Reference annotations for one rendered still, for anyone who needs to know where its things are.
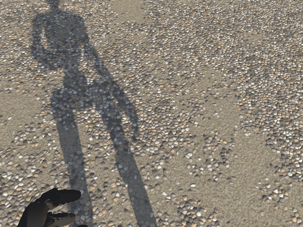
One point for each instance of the left robot hand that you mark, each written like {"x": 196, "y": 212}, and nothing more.
{"x": 36, "y": 213}

